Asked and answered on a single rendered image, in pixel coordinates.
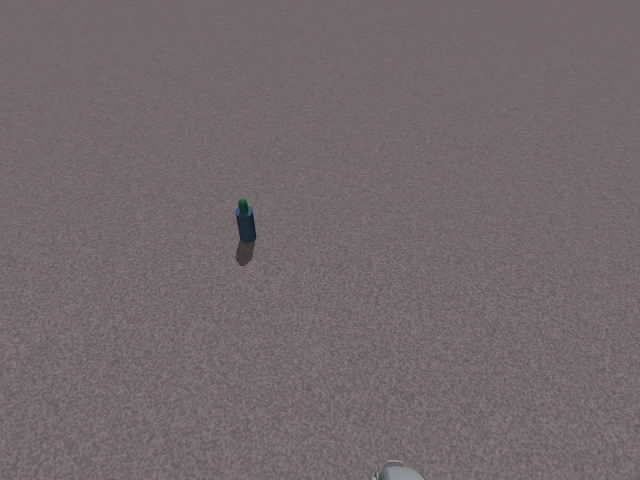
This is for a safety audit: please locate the bottle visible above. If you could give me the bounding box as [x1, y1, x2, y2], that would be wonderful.
[235, 199, 256, 243]

